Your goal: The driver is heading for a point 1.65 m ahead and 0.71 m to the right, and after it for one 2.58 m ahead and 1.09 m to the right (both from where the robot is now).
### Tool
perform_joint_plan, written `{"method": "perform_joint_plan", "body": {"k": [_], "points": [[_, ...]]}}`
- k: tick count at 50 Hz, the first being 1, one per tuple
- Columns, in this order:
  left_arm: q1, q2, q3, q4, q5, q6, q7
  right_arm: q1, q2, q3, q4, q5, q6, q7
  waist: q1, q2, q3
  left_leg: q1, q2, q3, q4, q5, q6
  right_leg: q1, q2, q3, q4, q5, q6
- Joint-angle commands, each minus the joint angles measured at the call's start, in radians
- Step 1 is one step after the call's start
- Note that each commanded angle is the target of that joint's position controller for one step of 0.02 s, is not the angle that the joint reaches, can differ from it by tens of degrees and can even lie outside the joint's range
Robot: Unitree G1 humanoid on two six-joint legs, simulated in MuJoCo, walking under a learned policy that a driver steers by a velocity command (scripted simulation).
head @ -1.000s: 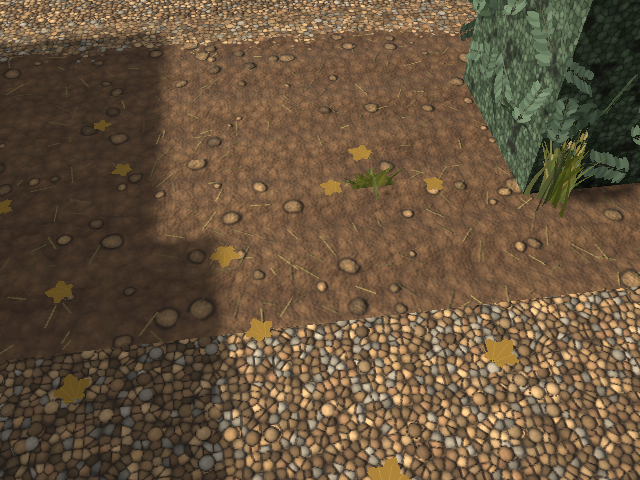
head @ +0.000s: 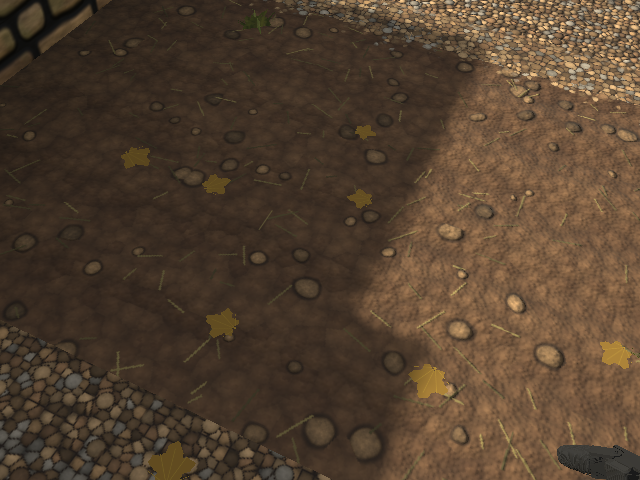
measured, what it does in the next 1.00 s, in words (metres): walks ahead, turning right: right foot, then left foot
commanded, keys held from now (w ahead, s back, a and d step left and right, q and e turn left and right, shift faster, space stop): w+e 1.00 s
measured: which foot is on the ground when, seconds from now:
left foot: down 0.00-0.50, up 0.52-0.88, down 0.90-1.00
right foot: up 0.00-0.46, down 0.48-0.92, up 0.94-1.00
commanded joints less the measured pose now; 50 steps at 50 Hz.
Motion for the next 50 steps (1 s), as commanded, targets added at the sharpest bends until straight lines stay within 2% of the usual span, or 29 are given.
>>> {"method": "perform_joint_plan", "body": {"k": [1, 2, 3, 5, 10, 13, 18, 21, 22, 23, 24, 25, 26, 27, 28, 29, 30, 33, 36, 38, 40, 42, 44, 45, 46, 47, 48, 49, 50], "points": [[-0.080, 0.099, 0.012, -0.100, -0.003, -0.042, -0.001, 0.235, -0.146, -0.045, 0.021, -0.004, -0.006, -0.013, -0.104, 0.052, -0.164, 0.620, 0.314, -0.450, -0.352, 0.191, 0.190, -0.575, -0.033, 0.069, 0.166, 0.126, -0.043], [-0.066, 0.102, 0.021, -0.088, 0.006, -0.021, 0.010, 0.145, -0.106, -0.034, 0.013, -0.012, -0.019, -0.009, -0.047, 0.063, -0.128, 0.466, 0.274, -0.356, -0.379, 0.253, 0.159, -0.460, -0.065, 0.083, 0.088, 0.172, -0.046], [-0.035, 0.090, 0.021, -0.079, 0.000, -0.001, 0.009, 0.109, -0.089, -0.031, 0.017, -0.020, -0.029, -0.005, -0.011, 0.081, -0.110, 0.374, 0.252, -0.315, -0.416, 0.256, 0.143, -0.384, -0.075, 0.092, 0.058, 0.208, -0.049], [-0.013, 0.067, 0.023, -0.068, 0.001, 0.025, 0.010, 0.112, -0.101, -0.035, 0.042, -0.018, -0.054, -0.002, 0.012, 0.065, -0.094, 0.325, 0.238, -0.236, -0.464, 0.322, 0.129, -0.358, -0.065, 0.091, 0.008, 0.284, -0.045], [-0.151, 0.038, 0.020, -0.103, 0.003, 0.018, 0.004, 0.201, -0.099, -0.038, 0.116, -0.018, -0.066, -0.034, -0.043, 0.053, -0.036, 0.409, 0.208, -0.069, -0.499, 0.453, 0.047, -0.431, 0.004, 0.128, -0.327, 0.554, -0.060], [-0.227, 0.020, 0.012, -0.125, 0.000, 0.012, -0.015, 0.214, -0.108, -0.038, 0.143, -0.019, -0.072, -0.046, -0.071, 0.063, -0.013, 0.432, 0.207, -0.004, -0.518, 0.420, 0.009, -0.373, 0.041, 0.090, -0.497, 0.693, -0.078], [-0.334, 0.004, -0.002, -0.179, -0.002, 0.014, -0.047, 0.282, -0.108, -0.043, 0.214, -0.016, -0.057, -0.058, -0.108, 0.058, 0.055, 0.624, 0.264, 0.035, -0.466, 0.559, -0.006, -0.443, 0.067, 0.044, -0.611, 0.582, -0.109], [-0.310, 0.030, 0.008, -0.200, 0.004, 0.010, -0.068, 0.253, -0.141, -0.051, 0.209, -0.010, -0.035, -0.075, -0.069, 0.104, 0.001, 0.692, 0.276, 0.072, -0.314, 1.021, -0.021, -0.332, 0.133, -0.062, -0.607, 0.379, -0.153], [-0.253, 0.045, 0.016, -0.194, 0.003, 0.013, -0.071, 0.242, -0.161, -0.055, 0.204, -0.010, -0.027, -0.082, -0.033, 0.129, -0.039, 0.695, 0.279, 0.080, -0.218, 1.187, -0.026, -0.247, 0.165, -0.091, -0.595, 0.309, -0.172], [-0.124, 0.084, 0.032, -0.166, -0.001, 0.014, -0.071, 0.218, -0.176, -0.056, 0.195, -0.014, -0.022, -0.085, 0.034, 0.136, -0.101, 0.658, 0.267, 0.088, -0.058, 1.230, -0.032, -0.084, 0.185, -0.084, -0.634, 0.313, -0.201], [0.049, 0.144, 0.059, -0.134, 0.007, 0.016, -0.059, 0.163, -0.189, -0.055, 0.173, -0.010, -0.029, -0.084, 0.138, 0.089, -0.187, 0.475, 0.226, 0.107, 0.198, 1.035, -0.050, 0.216, 0.132, 0.036, -0.709, 0.418, -0.257], [0.141, 0.234, 0.081, -0.115, 0.006, 0.020, -0.046, 0.247, -0.074, -0.020, 0.139, -0.041, -0.054, -0.062, 0.089, -0.158, -0.309, 0.012, 0.053, 0.073, 0.598, 0.137, -0.122, 0.658, -0.121, 0.464, -0.672, 0.449, -0.428], [0.169, 0.205, 0.063, -0.111, -0.001, 0.022, -0.039, 0.255, -0.068, -0.004, 0.127, -0.020, -0.097, -0.031, 0.082, -0.187, -0.414, -0.237, -0.052, -0.125, 0.789, -0.363, -0.122, 0.821, -0.233, 0.847, -0.821, 0.276, -0.529], [0.132, 0.144, 0.051, -0.123, 0.004, 0.027, -0.025, 0.144, -0.124, -0.021, 0.100, 0.022, -0.126, -0.014, 0.108, -0.110, -0.286, -0.349, 0.024, -0.176, 0.761, -0.269, -0.086, 0.747, -0.191, 0.711, -0.869, 0.198, -0.455], [0.038, 0.106, 0.040, -0.146, 0.001, 0.025, -0.021, 0.091, -0.125, -0.018, 0.083, 0.024, -0.134, -0.013, 0.068, -0.022, -0.168, -0.334, 0.069, -0.158, 0.660, -0.179, -0.075, 0.577, -0.157, 0.587, -0.891, 0.244, -0.410], [-0.039, 0.080, 0.032, -0.169, -0.003, 0.024, -0.021, 0.079, -0.114, -0.020, 0.088, -0.006, -0.131, -0.020, 0.017, 0.058, -0.092, -0.259, 0.098, -0.134, 0.559, -0.135, -0.079, 0.395, -0.115, 0.502, -0.917, 0.352, -0.379], [-0.075, 0.063, 0.024, -0.185, 0.003, 0.022, -0.017, 0.090, -0.118, -0.028, 0.086, -0.025, -0.120, -0.029, -0.020, 0.053, -0.066, -0.176, 0.121, -0.126, 0.490, -0.116, -0.094, 0.274, -0.085, 0.445, -0.940, 0.436, -0.369], [-0.093, 0.091, 0.029, -0.209, 0.005, 0.024, -0.005, 0.091, -0.084, -0.022, 0.061, -0.028, -0.091, -0.038, -0.060, -0.002, -0.030, -0.073, 0.125, -0.073, 0.304, -0.079, -0.139, 0.069, -0.028, 0.345, -0.966, 0.547, -0.353], [-0.042, 0.137, 0.049, -0.209, -0.007, 0.032, 0.008, -0.031, -0.033, 0.001, 0.024, -0.032, -0.085, -0.036, -0.013, -0.044, -0.022, 0.046, 0.072, -0.037, 0.018, 0.154, -0.156, -0.035, 0.050, 0.257, -0.946, 0.515, -0.297], [0.017, 0.137, 0.051, -0.197, -0.009, 0.042, 0.007, -0.076, -0.046, 0.000, 0.009, -0.017, -0.086, -0.029, 0.024, -0.067, -0.044, 0.094, 0.036, -0.043, -0.090, 0.285, -0.161, -0.009, 0.050, 0.281, -0.920, 0.455, -0.268], [0.048, 0.122, 0.048, -0.191, -0.014, 0.048, 0.004, -0.102, -0.069, -0.006, -0.009, -0.006, -0.087, -0.023, 0.034, -0.083, -0.047, 0.108, 0.027, -0.072, -0.154, 0.277, -0.153, 0.041, 0.031, 0.341, -0.878, 0.373, -0.251], [0.057, 0.114, 0.047, -0.194, -0.014, 0.050, 0.006, -0.093, -0.105, -0.020, -0.015, -0.001, -0.096, -0.018, 0.017, -0.099, -0.054, 0.141, 0.027, -0.098, -0.198, 0.214, -0.130, 0.102, 0.002, 0.417, -0.818, 0.300, -0.234], [0.034, 0.093, 0.042, -0.209, -0.007, 0.050, 0.010, 0.001, -0.131, -0.037, 0.004, -0.004, -0.107, -0.018, -0.047, -0.116, -0.070, 0.268, 0.038, -0.093, -0.248, 0.168, -0.088, 0.105, 0.019, 0.438, -0.721, 0.295, -0.199], [0.014, 0.054, 0.030, -0.230, 0.002, 0.043, 0.008, 0.108, -0.167, -0.052, 0.019, -0.020, -0.112, -0.025, -0.103, -0.084, -0.141, 0.445, 0.117, -0.151, -0.236, 0.144, -0.048, 0.040, 0.062, 0.392, -0.562, 0.303, -0.162], [0.044, -0.014, 0.007, -0.248, 0.022, 0.038, 0.007, 0.264, -0.228, -0.066, 0.036, -0.027, -0.109, -0.033, -0.142, 0.084, -0.273, 0.701, 0.310, -0.352, -0.238, 0.118, 0.007, -0.108, 0.152, 0.264, -0.254, 0.031, -0.115], [0.166, -0.001, 0.004, -0.282, -0.022, 0.030, 0.006, 0.322, -0.289, -0.079, 0.072, -0.033, -0.097, -0.024, -0.076, 0.432, -0.339, 0.884, 0.501, -0.847, -0.354, -0.201, 0.172, -0.428, 0.188, 0.188, 0.018, -0.169, -0.082], [0.145, 0.101, 0.023, -0.246, -0.027, 0.033, 0.011, 0.261, -0.181, -0.057, 0.034, -0.022, -0.095, -0.023, -0.104, 0.254, -0.240, 0.810, 0.466, -0.824, -0.401, -0.378, 0.150, -0.513, 0.117, 0.216, 0.134, -0.085, -0.065], [0.042, 0.136, 0.033, -0.261, -0.013, 0.040, 0.010, 0.222, -0.131, -0.041, 0.026, -0.019, -0.087, -0.027, -0.125, 0.162, -0.134, 0.701, 0.417, -0.638, -0.396, -0.312, 0.103, -0.529, 0.089, 0.185, 0.157, 0.012, -0.060], [-0.001, 0.119, 0.034, -0.269, -0.002, 0.046, 0.009, 0.178, -0.117, -0.031, 0.023, -0.028, -0.081, -0.026, -0.103, 0.087, -0.080, 0.581, 0.368, -0.509, -0.409, -0.160, 0.082, -0.482, 0.056, 0.166, 0.132, 0.081, -0.056]]}}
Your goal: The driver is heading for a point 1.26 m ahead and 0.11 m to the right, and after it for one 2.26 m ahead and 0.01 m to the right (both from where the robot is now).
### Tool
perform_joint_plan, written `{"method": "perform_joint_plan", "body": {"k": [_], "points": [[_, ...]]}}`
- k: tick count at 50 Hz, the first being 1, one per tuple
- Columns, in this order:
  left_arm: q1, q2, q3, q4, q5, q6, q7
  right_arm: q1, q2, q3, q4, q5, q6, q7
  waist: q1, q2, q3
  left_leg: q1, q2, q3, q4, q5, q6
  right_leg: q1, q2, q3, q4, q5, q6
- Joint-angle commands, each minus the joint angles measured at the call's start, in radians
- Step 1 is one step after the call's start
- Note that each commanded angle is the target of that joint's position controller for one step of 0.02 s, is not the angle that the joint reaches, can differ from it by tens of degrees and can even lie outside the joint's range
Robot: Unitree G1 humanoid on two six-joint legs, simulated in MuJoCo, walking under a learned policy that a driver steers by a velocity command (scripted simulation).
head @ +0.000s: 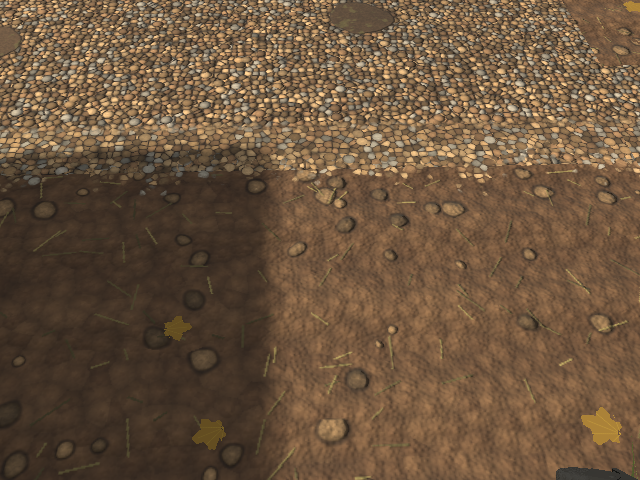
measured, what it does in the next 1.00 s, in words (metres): walks ahead: right foot, then left foot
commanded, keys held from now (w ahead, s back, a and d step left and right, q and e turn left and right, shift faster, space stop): w+e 0.44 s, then w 0.22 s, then w+q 0.34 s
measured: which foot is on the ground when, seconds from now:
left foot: down 0.00-0.46, up 0.48-0.96, down 0.98-1.00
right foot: up 0.00-0.42, down 0.44-0.98, up 1.00-1.00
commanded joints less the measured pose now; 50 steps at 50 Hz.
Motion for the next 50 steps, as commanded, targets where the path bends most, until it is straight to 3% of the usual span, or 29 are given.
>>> {"method": "perform_joint_plan", "body": {"k": [1, 3, 8, 13, 17, 20, 21, 22, 23, 24, 25, 26, 27, 28, 29, 32, 34, 37, 40, 43, 45, 47, 48, 49, 50], "points": [[-0.081, 0.110, 0.029, -0.117, 0.015, -0.012, -0.001, 0.113, -0.112, -0.033, -0.023, -0.006, 0.010, -0.005, -0.082, 0.110, -0.038, 0.386, 0.320, -0.389, -0.284, -0.101, 0.151, -0.413, -0.134, 0.003, 0.136, 0.127, 0.012], [-0.065, 0.075, 0.027, -0.123, 0.002, -0.005, -0.011, 0.106, -0.098, -0.029, -0.009, -0.005, 0.006, -0.004, -0.055, 0.149, -0.018, 0.311, 0.276, -0.263, -0.329, 0.001, 0.140, -0.351, -0.162, -0.019, 0.088, 0.160, 0.012], [-0.135, 0.046, 0.018, -0.153, 0.008, 0.008, -0.016, 0.137, -0.147, -0.047, 0.036, -0.001, 0.001, -0.007, -0.054, 0.105, -0.004, 0.346, 0.292, -0.096, -0.372, 0.214, 0.163, -0.416, -0.176, -0.024, -0.068, 0.300, 0.041], [-0.276, 0.023, 0.002, -0.183, 0.009, -0.003, -0.045, 0.169, -0.183, -0.053, 0.069, 0.007, 0.017, -0.016, -0.105, 0.099, 0.036, 0.381, 0.274, 0.058, -0.375, 0.256, 0.130, -0.354, -0.163, -0.099, -0.341, 0.492, 0.030], [-0.367, 0.025, -0.002, -0.225, 0.004, -0.004, -0.068, 0.215, -0.218, -0.063, 0.097, 0.024, 0.037, -0.016, -0.127, 0.100, 0.076, 0.479, 0.310, 0.111, -0.340, 0.334, 0.115, -0.341, -0.141, -0.159, -0.460, 0.416, -0.005], [-0.305, 0.071, 0.021, -0.230, 0.011, 0.002, -0.074, 0.204, -0.264, -0.076, 0.097, 0.038, 0.053, -0.024, -0.062, 0.152, 0.015, 0.520, 0.312, 0.175, -0.167, 0.798, 0.088, -0.166, -0.056, -0.242, -0.498, 0.262, -0.065], [-0.199, 0.103, 0.041, -0.206, 0.010, 0.006, -0.071, 0.195, -0.275, -0.079, 0.095, 0.042, 0.060, -0.028, 0.003, 0.155, -0.042, 0.506, 0.298, 0.197, -0.020, 0.922, 0.074, -0.026, -0.015, -0.262, -0.537, 0.255, -0.095], [-0.025, 0.158, 0.072, -0.159, 0.009, 0.009, -0.059, 0.185, -0.260, -0.072, 0.090, 0.044, 0.062, -0.033, 0.095, 0.126, -0.128, 0.390, 0.261, 0.223, 0.200, 0.866, 0.042, 0.239, 0.013, -0.246, -0.614, 0.339, -0.137], [0.098, 0.235, 0.092, -0.129, 0.008, 0.016, -0.036, 0.219, -0.169, -0.040, 0.068, 0.001, 0.053, -0.028, 0.107, -0.054, -0.222, 0.070, 0.203, 0.213, 0.530, 0.241, 0.002, 0.576, -0.191, 0.052, -0.594, 0.418, -0.205], [0.046, 0.295, 0.085, -0.160, 0.007, 0.000, -0.039, 0.264, -0.102, -0.007, 0.011, 0.000, 0.019, -0.014, 0.018, -0.236, -0.360, -0.291, 0.002, 0.052, 0.843, -0.419, -0.038, 0.810, -0.423, 0.649, -0.764, 0.231, -0.410], [0.089, 0.203, 0.061, -0.150, 0.017, -0.006, -0.041, 0.170, -0.195, -0.028, 0.012, 0.040, -0.014, 0.005, 0.095, -0.102, -0.366, -0.389, 0.056, -0.087, 0.889, -0.350, -0.026, 0.791, -0.413, 0.607, -0.829, 0.181, -0.367], [0.051, 0.162, 0.048, -0.137, 0.019, -0.014, -0.041, 0.114, -0.196, -0.026, -0.006, 0.061, -0.023, 0.010, 0.082, -0.078, -0.232, -0.424, 0.097, -0.066, 0.847, -0.275, -0.010, 0.674, -0.378, 0.447, -0.824, 0.232, -0.324], [-0.023, 0.134, 0.035, -0.140, 0.016, -0.020, -0.042, 0.102, -0.184, -0.022, 0.002, 0.043, -0.023, 0.003, 0.031, 0.020, -0.141, -0.371, 0.147, -0.060, 0.753, -0.198, -0.010, 0.502, -0.333, 0.323, -0.830, 0.336, -0.281], [-0.084, 0.101, 0.023, -0.145, 0.022, -0.026, -0.041, 0.098, -0.190, -0.028, 0.011, 0.018, -0.014, -0.004, -0.004, 0.019, -0.100, -0.301, 0.175, -0.059, 0.676, -0.159, -0.018, 0.375, -0.298, 0.246, -0.846, 0.437, -0.259], [-0.114, 0.084, 0.015, -0.152, 0.031, -0.030, -0.039, 0.125, -0.187, -0.031, 0.018, 0.015, 0.000, -0.002, -0.037, 0.003, -0.078, -0.241, 0.189, -0.061, 0.649, -0.134, -0.022, 0.293, -0.273, 0.202, -0.875, 0.490, -0.253], [-0.106, 0.107, 0.018, -0.122, 0.028, -0.047, -0.032, 0.136, -0.148, -0.023, 0.020, 0.006, 0.030, -0.005, -0.060, 0.002, -0.049, -0.217, 0.189, -0.042, 0.545, -0.066, -0.056, 0.194, -0.258, 0.118, -0.933, 0.590, -0.262], [-0.086, 0.121, 0.020, -0.100, 0.029, -0.050, -0.021, 0.078, -0.126, -0.014, 0.005, 0.003, 0.035, -0.006, -0.045, -0.001, -0.019, -0.254, 0.188, -0.035, 0.430, 0.051, -0.070, 0.190, -0.240, 0.053, -0.952, 0.613, -0.244], [-0.057, 0.122, 0.016, -0.071, 0.030, -0.050, -0.015, 0.005, -0.106, -0.002, 0.001, 0.015, 0.031, 0.007, -0.005, -0.017, 0.004, -0.229, 0.167, -0.018, 0.229, 0.258, -0.055, 0.206, -0.208, -0.044, -0.963, 0.575, -0.191], [-0.010, 0.140, 0.019, -0.035, 0.029, -0.055, -0.017, -0.075, -0.098, 0.005, -0.022, 0.031, 0.029, 0.023, 0.036, -0.018, 0.035, -0.216, 0.140, -0.007, 0.108, 0.342, -0.030, 0.260, -0.240, -0.068, -0.978, 0.493, -0.173], [0.021, 0.147, 0.024, 0.000, 0.027, -0.047, -0.016, -0.129, -0.107, 0.005, -0.055, 0.036, 0.030, 0.042, 0.055, -0.010, 0.069, -0.291, 0.119, -0.021, 0.047, 0.265, 0.005, 0.397, -0.294, -0.083, -0.946, 0.522, -0.161], [0.019, 0.156, 0.029, 0.011, 0.025, -0.036, -0.009, -0.134, -0.112, 0.003, -0.073, 0.033, 0.029, 0.057, 0.045, -0.018, 0.066, -0.303, 0.101, -0.013, 0.026, 0.171, 0.033, 0.472, -0.321, -0.099, -0.896, 0.630, -0.141], [-0.014, 0.177, 0.034, 0.004, 0.023, -0.026, 0.000, -0.067, -0.137, -0.009, -0.069, 0.025, 0.033, 0.063, 0.000, -0.046, 0.007, -0.181, 0.048, 0.042, 0.022, 0.072, 0.066, 0.497, -0.313, -0.138, -0.785, 0.936, -0.108], [-0.033, 0.186, 0.036, -0.001, 0.023, -0.018, 0.007, 0.024, -0.165, -0.026, -0.051, 0.021, 0.036, 0.060, -0.052, -0.051, -0.054, -0.048, 0.004, 0.078, 0.010, 0.057, 0.088, 0.487, -0.290, -0.169, -0.658, 1.100, -0.087], [-0.039, 0.176, 0.030, -0.010, 0.025, -0.012, 0.015, 0.167, -0.211, -0.051, -0.017, 0.020, 0.039, 0.053, -0.123, -0.025, -0.133, 0.170, -0.022, 0.074, -0.018, 0.110, 0.119, 0.401, -0.246, -0.214, -0.455, 1.121, -0.053], [0.012, 0.131, 0.010, -0.038, 0.052, -0.022, 0.022, 0.310, -0.310, -0.079, -0.003, 0.020, 0.044, 0.040, -0.149, 0.129, -0.258, 0.507, 0.174, -0.216, 0.013, 0.204, 0.214, 0.119, -0.180, -0.246, -0.110, 0.767, -0.002]]}}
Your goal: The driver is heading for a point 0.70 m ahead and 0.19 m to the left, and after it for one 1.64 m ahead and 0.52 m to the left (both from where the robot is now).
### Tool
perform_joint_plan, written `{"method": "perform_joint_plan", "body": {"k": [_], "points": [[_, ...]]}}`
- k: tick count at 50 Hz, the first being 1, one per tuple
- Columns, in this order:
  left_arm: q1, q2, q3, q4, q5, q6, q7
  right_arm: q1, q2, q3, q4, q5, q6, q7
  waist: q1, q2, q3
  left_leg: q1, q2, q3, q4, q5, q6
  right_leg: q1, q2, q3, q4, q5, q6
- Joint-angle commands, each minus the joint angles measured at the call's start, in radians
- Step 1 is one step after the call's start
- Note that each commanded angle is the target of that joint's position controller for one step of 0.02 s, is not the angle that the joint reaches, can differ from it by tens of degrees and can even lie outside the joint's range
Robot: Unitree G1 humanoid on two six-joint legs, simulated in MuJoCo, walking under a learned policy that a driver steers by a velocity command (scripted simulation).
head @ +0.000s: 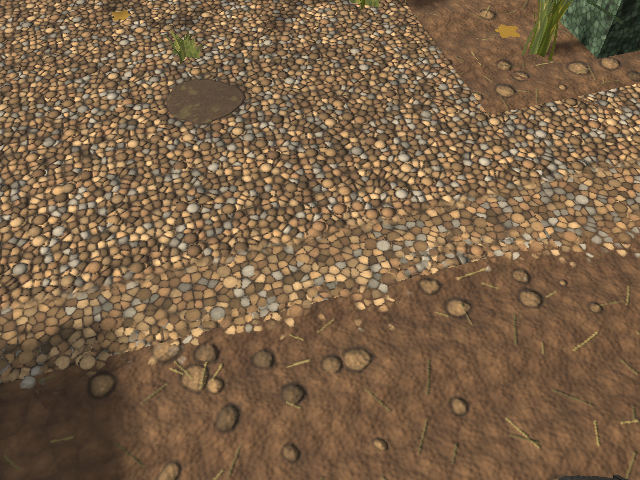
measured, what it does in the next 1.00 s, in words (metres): walks ahead, turning left: right foot, then left foot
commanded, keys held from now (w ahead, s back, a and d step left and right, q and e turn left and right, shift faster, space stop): w+q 0.92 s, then q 0.08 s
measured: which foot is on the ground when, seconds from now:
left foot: down 0.00-0.48, up 0.50-0.98, down 1.00-1.00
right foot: up 0.00-0.46, down 0.48-0.98, up 1.00-1.00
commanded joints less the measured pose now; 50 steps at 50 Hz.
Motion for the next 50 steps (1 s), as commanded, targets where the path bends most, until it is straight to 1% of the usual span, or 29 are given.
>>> {"method": "perform_joint_plan", "body": {"k": [1, 2, 3, 4, 5, 6, 9, 11, 14, 17, 19, 21, 22, 23, 24, 25, 26, 27, 28, 29, 30, 32, 34, 40, 44, 46, 48, 49, 50], "points": [[0.105, 0.011, -0.020, -0.115, 0.031, -0.043, -0.005, 0.327, -0.291, -0.089, -0.004, 0.010, -0.007, -0.009, -0.085, 0.268, -0.385, 0.912, 0.332, -0.774, -0.158, -0.095, 0.322, -0.674, 0.081, 0.099, 0.808, -0.060, 0.026], [0.005, 0.103, -0.004, -0.113, -0.004, -0.071, -0.022, 0.353, -0.205, -0.070, -0.008, 0.014, -0.002, -0.013, -0.157, 0.160, -0.375, 0.931, 0.314, -0.796, -0.239, -0.253, 0.280, -0.786, 0.030, 0.220, 0.876, -0.048, 0.006], [-0.096, 0.124, 0.000, -0.152, -0.031, -0.087, -0.029, 0.291, -0.183, -0.063, -0.020, 0.007, 0.000, -0.021, -0.157, 0.105, -0.226, 0.804, 0.289, -0.670, -0.260, -0.227, 0.242, -0.846, -0.010, 0.203, 0.851, 0.044, -0.007], [-0.140, 0.114, -0.004, -0.162, -0.018, -0.095, -0.025, 0.231, -0.175, -0.059, -0.038, 0.001, 0.003, -0.025, -0.127, 0.002, -0.143, 0.655, 0.258, -0.581, -0.273, -0.138, 0.222, -0.821, -0.049, 0.190, 0.782, 0.111, -0.010], [-0.148, 0.116, 0.002, -0.166, 0.003, -0.094, -0.018, 0.183, -0.159, -0.053, -0.052, -0.006, 0.004, -0.029, -0.088, -0.021, -0.092, 0.525, 0.232, -0.516, -0.291, -0.030, 0.215, -0.760, -0.076, 0.187, 0.701, 0.152, -0.002], [-0.129, 0.116, 0.006, -0.169, 0.010, -0.085, -0.015, 0.157, -0.144, -0.047, -0.068, -0.015, 0.004, -0.032, -0.053, 0.006, -0.081, 0.447, 0.204, -0.478, -0.312, 0.045, 0.214, -0.697, -0.092, 0.191, 0.664, 0.172, 0.006], [-0.102, 0.089, 0.003, -0.168, 0.019, -0.058, -0.007, 0.146, -0.148, -0.049, -0.074, -0.007, 0.002, -0.043, -0.023, 0.036, -0.056, 0.329, 0.167, -0.387, -0.343, 0.168, 0.221, -0.660, -0.095, 0.163, 0.545, 0.207, 0.048], [-0.164, 0.067, -0.006, -0.185, 0.022, -0.052, -0.002, 0.168, -0.173, -0.057, -0.064, -0.002, 0.003, -0.056, -0.039, 0.035, -0.036, 0.284, 0.137, -0.335, -0.347, 0.199, 0.204, -0.660, -0.082, 0.149, 0.418, 0.320, 0.074], [-0.276, 0.038, -0.018, -0.204, 0.017, -0.059, -0.009, 0.208, -0.178, -0.061, -0.048, 0.008, 0.014, -0.068, -0.084, 0.057, -0.030, 0.254, 0.084, -0.291, -0.323, 0.134, 0.153, -0.584, -0.039, 0.143, 0.191, 0.516, 0.086], [-0.359, 0.049, -0.016, -0.223, 0.000, -0.071, -0.022, 0.259, -0.181, -0.063, -0.029, 0.014, 0.027, -0.073, -0.118, 0.072, -0.027, 0.287, 0.097, -0.345, -0.287, 0.062, 0.136, -0.533, -0.001, 0.150, 0.071, 0.573, 0.083], [-0.376, 0.071, -0.008, -0.230, -0.004, -0.080, -0.031, 0.278, -0.173, -0.062, -0.024, 0.016, 0.035, -0.075, -0.117, 0.078, -0.028, 0.356, 0.117, -0.410, -0.235, 0.027, 0.127, -0.523, 0.009, 0.172, 0.008, 0.528, 0.069], [-0.347, 0.094, 0.004, -0.225, -0.008, -0.089, -0.036, 0.267, -0.174, -0.065, -0.028, 0.012, 0.041, -0.078, -0.091, 0.107, -0.031, 0.399, 0.134, -0.467, -0.178, 0.037, 0.112, -0.473, 0.012, 0.178, -0.027, 0.447, 0.041], [-0.290, 0.104, 0.013, -0.210, -0.009, -0.094, -0.034, 0.248, -0.165, -0.064, -0.035, 0.011, 0.044, -0.078, -0.056, 0.118, -0.044, 0.395, 0.122, -0.474, -0.134, 0.060, 0.097, -0.393, 0.013, 0.165, -0.064, 0.442, 0.019], [-0.199, 0.131, 0.027, -0.191, -0.001, -0.099, -0.028, 0.235, -0.136, -0.054, -0.046, 0.007, 0.042, -0.075, -0.008, 0.111, -0.102, 0.360, 0.080, -0.444, -0.036, 0.102, 0.067, -0.235, -0.019, 0.173, -0.081, 0.448, -0.016], [-0.050, 0.184, 0.043, -0.180, 0.016, -0.101, -0.018, 0.228, -0.080, -0.034, -0.068, -0.005, 0.036, -0.071, 0.057, 0.022, -0.231, 0.242, 0.023, -0.362, 0.220, -0.003, 0.028, 0.018, -0.181, 0.318, -0.056, 0.406, -0.085], [0.043, 0.256, 0.062, -0.142, 0.025, -0.085, -0.019, 0.368, -0.029, -0.015, -0.093, 0.018, 0.027, -0.071, 0.006, -0.304, -0.353, -0.107, -0.111, -0.221, 0.527, -0.447, -0.039, 0.338, -0.402, 0.750, -0.114, 0.225, -0.253], [0.039, 0.175, 0.048, -0.150, -0.002, -0.078, -0.024, 0.369, -0.124, -0.030, -0.073, 0.025, 0.025, -0.074, 0.024, -0.259, -0.300, -0.244, -0.029, -0.223, 0.675, -0.474, -0.056, 0.316, -0.433, 0.870, -0.167, 0.005, -0.253], [0.002, 0.117, 0.031, -0.159, -0.003, -0.072, -0.019, 0.265, -0.179, -0.047, -0.081, 0.019, 0.030, -0.073, 0.053, -0.158, -0.171, -0.279, 0.005, -0.211, 0.722, -0.377, -0.066, 0.200, -0.385, 0.724, -0.185, 0.004, -0.208], [-0.043, 0.101, 0.023, -0.163, 0.006, -0.065, -0.017, 0.206, -0.173, -0.049, -0.094, 0.008, 0.035, -0.073, 0.040, -0.091, -0.096, -0.256, 0.036, -0.177, 0.716, -0.303, -0.073, 0.083, -0.342, 0.595, -0.200, 0.120, -0.179], [-0.072, 0.082, 0.016, -0.155, 0.009, -0.061, -0.016, 0.169, -0.160, -0.051, -0.110, 0.000, 0.035, -0.069, 0.025, -0.084, -0.039, -0.243, 0.061, -0.172, 0.678, -0.255, -0.077, -0.008, -0.304, 0.505, -0.224, 0.225, -0.171], [-0.086, 0.068, 0.009, -0.149, 0.015, -0.062, -0.014, 0.169, -0.143, -0.052, -0.116, 0.005, 0.037, -0.062, 0.001, -0.107, -0.019, -0.204, 0.086, -0.166, 0.654, -0.226, -0.076, -0.070, -0.273, 0.428, -0.249, 0.289, -0.159], [-0.094, 0.062, 0.009, -0.132, 0.009, -0.067, -0.016, 0.180, -0.104, -0.047, -0.120, 0.016, 0.047, -0.055, -0.018, -0.133, -0.007, -0.173, 0.105, -0.140, 0.615, -0.208, -0.080, -0.125, -0.251, 0.333, -0.293, 0.354, -0.164], [-0.090, 0.089, 0.018, -0.110, 0.005, -0.073, -0.016, 0.148, -0.083, -0.040, -0.136, 0.010, 0.054, -0.053, -0.021, -0.113, 0.008, -0.197, 0.117, -0.132, 0.557, -0.171, -0.092, -0.140, -0.262, 0.268, -0.324, 0.429, -0.180], [-0.074, 0.141, 0.030, -0.061, 0.003, -0.060, -0.010, 0.013, -0.059, -0.026, -0.161, 0.009, 0.043, -0.029, 0.017, -0.078, 0.026, -0.170, 0.114, -0.080, 0.259, 0.097, -0.090, -0.095, -0.242, 0.060, -0.330, 0.574, -0.152], [-0.021, 0.175, 0.038, -0.025, -0.014, -0.043, -0.010, -0.091, -0.055, -0.022, -0.201, 0.014, 0.040, -0.005, 0.046, -0.076, 0.060, -0.141, 0.093, -0.024, 0.115, 0.091, -0.055, -0.012, -0.271, -0.003, -0.310, 0.609, -0.126], [-0.020, 0.196, 0.045, -0.018, -0.024, -0.032, -0.008, -0.093, -0.075, -0.032, -0.216, 0.011, 0.043, 0.003, 0.026, -0.089, 0.055, -0.093, 0.061, 0.014, 0.074, 0.002, -0.021, 0.036, -0.285, -0.039, -0.246, 0.794, -0.108], [-0.041, 0.225, 0.054, -0.024, -0.031, -0.015, 0.004, 0.029, -0.127, -0.061, -0.195, -0.005, 0.047, 0.002, -0.056, -0.116, -0.020, 0.090, -0.026, 0.077, 0.031, -0.064, 0.021, 0.045, -0.262, -0.083, -0.016, 1.192, -0.076], [-0.054, 0.212, 0.048, -0.032, -0.034, -0.012, 0.010, 0.196, -0.175, -0.090, -0.152, -0.007, 0.047, -0.007, -0.145, -0.092, -0.104, 0.325, -0.065, 0.075, -0.053, 0.056, 0.056, -0.040, -0.222, -0.109, 0.197, 1.188, -0.039], [-0.027, 0.160, 0.028, -0.056, -0.002, -0.020, 0.010, 0.312, -0.255, -0.116, -0.130, -0.006, 0.057, -0.031, -0.180, 0.042, -0.198, 0.635, 0.069, -0.125, -0.040, 0.334, 0.115, -0.307, -0.164, -0.106, 0.512, 0.760, 0.020]]}}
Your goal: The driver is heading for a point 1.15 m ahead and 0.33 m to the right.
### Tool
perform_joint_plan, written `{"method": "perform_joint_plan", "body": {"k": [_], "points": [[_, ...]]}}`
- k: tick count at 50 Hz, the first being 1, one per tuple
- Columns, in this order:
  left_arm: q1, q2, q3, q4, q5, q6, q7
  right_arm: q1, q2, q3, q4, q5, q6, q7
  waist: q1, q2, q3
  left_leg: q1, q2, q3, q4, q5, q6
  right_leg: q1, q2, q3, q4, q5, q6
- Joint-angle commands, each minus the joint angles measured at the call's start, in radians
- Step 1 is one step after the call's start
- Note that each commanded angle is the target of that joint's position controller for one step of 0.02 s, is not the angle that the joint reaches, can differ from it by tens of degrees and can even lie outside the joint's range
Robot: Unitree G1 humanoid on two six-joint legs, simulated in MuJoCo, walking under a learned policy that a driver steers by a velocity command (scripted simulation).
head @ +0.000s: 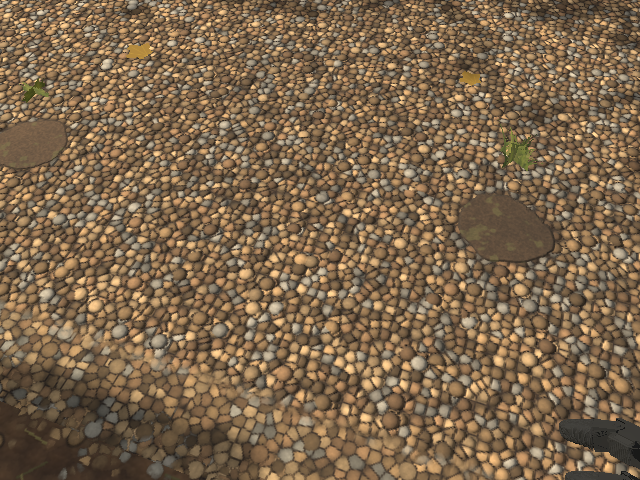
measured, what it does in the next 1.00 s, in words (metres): walks ahead, turning right: right foot, then left foot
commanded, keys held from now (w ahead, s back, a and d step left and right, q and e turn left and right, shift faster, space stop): q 0.10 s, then e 0.90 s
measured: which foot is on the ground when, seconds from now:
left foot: down 0.00-0.52, up 0.54-0.90, down 0.92-1.00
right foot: up 0.00-0.46, down 0.48-0.92, up 0.94-1.00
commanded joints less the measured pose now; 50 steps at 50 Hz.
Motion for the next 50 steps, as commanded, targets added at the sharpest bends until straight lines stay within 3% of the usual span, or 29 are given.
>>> {"method": "perform_joint_plan", "body": {"k": [1, 2, 3, 4, 5, 6, 8, 12, 16, 19, 22, 24, 25, 26, 27, 28, 29, 30, 31, 33, 37, 42, 44, 45, 46, 47, 48, 49, 50], "points": [[0.074, 0.032, -0.019, -0.150, 0.050, -0.037, -0.008, 0.273, -0.343, -0.100, -0.024, -0.022, -0.004, -0.031, -0.078, 0.274, -0.392, 0.925, 0.353, -0.682, -0.088, 0.486, 0.343, -0.716, 0.120, 0.146, 0.865, -0.197, 0.012], [-0.014, 0.140, -0.001, -0.131, 0.026, -0.053, -0.018, 0.307, -0.260, -0.084, -0.047, -0.016, -0.006, -0.026, -0.181, 0.104, -0.520, 0.912, 0.350, -0.700, -0.136, 0.477, 0.339, -0.722, 0.083, 0.333, 0.934, -0.177, 0.000], [-0.105, 0.150, 0.002, -0.165, -0.002, -0.054, -0.018, 0.258, -0.218, -0.068, -0.039, -0.014, -0.013, -0.023, -0.170, 0.071, -0.382, 0.803, 0.308, -0.542, -0.142, 0.522, 0.299, -0.771, 0.048, 0.321, 0.905, -0.091, -0.011], [-0.120, 0.133, -0.003, -0.162, 0.010, -0.051, -0.006, 0.214, -0.187, -0.062, -0.029, 0.003, -0.014, -0.025, -0.131, -0.013, -0.265, 0.653, 0.247, -0.440, -0.157, 0.500, 0.249, -0.771, 0.012, 0.305, 0.821, -0.016, -0.009], [-0.124, 0.136, 0.001, -0.157, 0.027, -0.042, 0.006, 0.166, -0.171, -0.058, -0.034, 0.006, -0.010, -0.031, -0.099, -0.019, -0.201, 0.524, 0.215, -0.394, -0.183, 0.482, 0.223, -0.735, -0.008, 0.301, 0.759, 0.031, -0.001], [-0.094, 0.142, 0.004, -0.144, 0.023, -0.025, 0.007, 0.124, -0.150, -0.047, -0.041, -0.008, -0.008, -0.036, -0.059, 0.000, -0.185, 0.418, 0.204, -0.347, -0.213, 0.503, 0.214, -0.658, -0.026, 0.302, 0.733, 0.059, 0.001], [-0.038, 0.109, -0.004, -0.114, 0.021, 0.000, 0.009, 0.094, -0.132, -0.037, -0.025, -0.025, -0.017, -0.039, -0.027, 0.021, -0.195, 0.311, 0.195, -0.279, -0.242, 0.591, 0.217, -0.571, -0.021, 0.277, 0.676, 0.102, 0.019], [-0.065, 0.041, -0.027, -0.098, 0.026, 0.012, 0.010, 0.081, -0.093, -0.016, 0.041, -0.030, -0.027, -0.050, -0.031, 0.050, -0.202, 0.268, 0.148, -0.132, -0.261, 0.575, 0.169, -0.482, -0.031, 0.272, 0.412, 0.280, 0.028], [-0.149, 0.064, -0.022, -0.112, 0.010, 0.019, -0.001, 0.087, -0.108, -0.015, 0.094, -0.051, -0.025, -0.053, -0.074, 0.063, -0.157, 0.282, 0.173, -0.113, -0.298, 0.394, 0.153, -0.425, -0.020, 0.278, 0.240, 0.390, 0.011], [-0.199, 0.102, -0.005, -0.150, 0.010, 0.029, -0.007, 0.102, -0.147, -0.030, 0.127, -0.035, -0.005, -0.058, -0.095, 0.072, -0.104, 0.363, 0.228, -0.155, -0.267, 0.315, 0.163, -0.503, 0.000, 0.267, 0.214, 0.241, -0.010], [-0.192, 0.083, -0.002, -0.170, 0.011, 0.037, -0.021, 0.107, -0.150, -0.037, 0.138, -0.009, 0.024, -0.078, -0.090, 0.067, -0.088, 0.436, 0.262, -0.183, -0.193, 0.302, 0.150, -0.520, 0.019, 0.234, 0.142, 0.170, -0.039], [-0.154, 0.084, 0.003, -0.167, 0.013, 0.033, -0.029, 0.123, -0.143, -0.039, 0.147, 0.005, 0.036, -0.092, -0.065, 0.037, -0.097, 0.426, 0.216, -0.142, -0.100, 0.278, 0.083, -0.407, 0.037, 0.231, -0.037, 0.388, -0.080], [-0.127, 0.144, 0.021, -0.168, 0.020, 0.032, -0.024, 0.136, -0.123, -0.037, 0.138, -0.009, 0.029, -0.096, -0.077, -0.067, -0.136, 0.369, 0.131, -0.064, 0.039, 0.183, 0.017, -0.303, -0.030, 0.350, -0.062, 0.701, -0.124], [-0.117, 0.236, 0.046, -0.175, 0.021, 0.033, -0.016, 0.127, -0.093, -0.031, 0.100, -0.037, 0.018, -0.095, -0.106, -0.268, -0.156, 0.142, -0.036, 0.050, 0.227, -0.124, -0.084, -0.155, -0.192, 0.596, -0.065, 1.004, -0.272], [-0.017, 0.179, 0.036, -0.165, 0.027, 0.034, -0.013, 0.022, -0.088, -0.025, 0.079, -0.049, 0.017, -0.094, 0.003, -0.305, -0.204, -0.044, -0.106, -0.034, 0.424, -0.582, -0.117, -0.031, -0.286, 0.748, -0.119, 1.074, -0.400], [-0.006, 0.164, 0.027, -0.164, 0.036, 0.026, -0.011, 0.031, -0.096, -0.030, 0.080, -0.029, 0.018, -0.087, -0.004, -0.215, -0.238, -0.086, -0.074, -0.112, 0.551, -0.605, -0.115, -0.008, -0.273, 0.714, -0.122, 1.008, -0.393], [-0.060, 0.161, 0.032, -0.177, 0.030, 0.022, -0.006, 0.037, -0.087, -0.032, 0.093, -0.013, 0.024, -0.086, -0.030, -0.150, -0.220, -0.113, -0.051, -0.126, 0.592, -0.545, -0.119, -0.022, -0.222, 0.648, -0.104, 0.952, -0.346], [-0.108, 0.157, 0.033, -0.189, 0.013, 0.026, -0.002, 0.042, -0.094, -0.035, 0.099, -0.012, 0.031, -0.089, -0.047, -0.111, -0.187, -0.134, -0.035, -0.127, 0.561, -0.483, -0.128, -0.058, -0.189, 0.600, -0.108, 0.906, -0.309], [-0.142, 0.146, 0.030, -0.201, 0.004, 0.032, 0.007, 0.035, -0.104, -0.041, 0.099, -0.015, 0.036, -0.095, -0.061, -0.113, -0.183, -0.108, -0.020, -0.132, 0.519, -0.430, -0.137, -0.088, -0.164, 0.576, -0.116, 0.861, -0.285], [-0.157, 0.148, 0.032, -0.211, 0.006, 0.053, 0.014, 0.039, -0.076, -0.035, 0.099, -0.011, 0.037, -0.096, -0.074, -0.149, -0.179, -0.046, -0.044, -0.104, 0.430, -0.375, -0.161, -0.139, -0.114, 0.546, -0.123, 0.846, -0.272], [-0.154, 0.167, 0.045, -0.225, 0.007, 0.073, 0.028, 0.033, -0.066, -0.030, 0.104, -0.005, 0.031, -0.091, -0.061, -0.171, -0.197, 0.045, -0.058, -0.110, 0.247, -0.306, -0.175, -0.171, -0.095, 0.571, -0.120, 0.744, -0.264], [-0.186, 0.170, 0.049, -0.245, 0.004, 0.088, 0.023, 0.052, -0.090, -0.038, 0.107, -0.001, 0.014, -0.073, -0.056, -0.216, -0.172, 0.155, -0.070, -0.118, 0.059, -0.277, -0.155, -0.226, -0.080, 0.675, -0.119, 0.586, -0.252], [-0.221, 0.161, 0.046, -0.256, -0.007, 0.096, 0.025, 0.108, -0.093, -0.045, 0.123, 0.000, 0.001, -0.065, -0.093, -0.214, -0.162, 0.257, -0.071, -0.099, -0.137, -0.159, -0.130, -0.258, -0.045, 0.693, -0.084, 0.520, -0.216], [-0.212, 0.142, 0.041, -0.259, -0.008, 0.098, 0.027, 0.134, -0.112, -0.054, 0.133, -0.004, -0.001, -0.065, -0.098, -0.189, -0.158, 0.342, -0.029, -0.115, -0.220, -0.079, -0.108, -0.310, -0.007, 0.678, -0.049, 0.409, -0.177], [-0.174, 0.092, 0.027, -0.262, 0.006, 0.097, 0.025, 0.153, -0.182, -0.070, 0.125, -0.024, 0.002, -0.072, -0.076, -0.026, -0.171, 0.444, 0.169, -0.292, -0.266, -0.041, -0.036, -0.430, 0.077, 0.583, 0.125, 0.159, -0.121], [-0.158, 0.085, 0.028, -0.293, 0.002, 0.086, 0.022, 0.128, -0.249, -0.082, 0.124, -0.058, 0.009, -0.070, -0.038, 0.265, -0.120, 0.415, 0.355, -0.549, -0.316, 0.117, 0.133, -0.619, 0.229, 0.407, 0.315, -0.149, -0.066], [-0.135, 0.169, 0.052, -0.272, 0.017, 0.077, 0.021, 0.089, -0.194, -0.068, 0.095, -0.066, 0.002, -0.071, -0.047, 0.195, -0.110, 0.367, 0.409, -0.565, -0.320, 0.124, 0.207, -0.632, 0.150, 0.417, 0.543, -0.155, -0.029], [-0.123, 0.204, 0.069, -0.246, 0.006, 0.080, 0.018, 0.037, -0.139, -0.052, 0.080, -0.056, 0.000, -0.077, -0.030, 0.122, -0.093, 0.335, 0.347, -0.452, -0.304, 0.092, 0.172, -0.622, 0.134, 0.409, 0.627, -0.084, -0.019], [-0.103, 0.184, 0.069, -0.222, 0.006, 0.092, 0.022, 0.000, -0.117, -0.047, 0.073, -0.040, 0.001, -0.081, -0.018, 0.091, -0.074, 0.330, 0.277, -0.354, -0.291, 0.043, 0.125, -0.626, 0.125, 0.390, 0.667, -0.024, -0.001]]}}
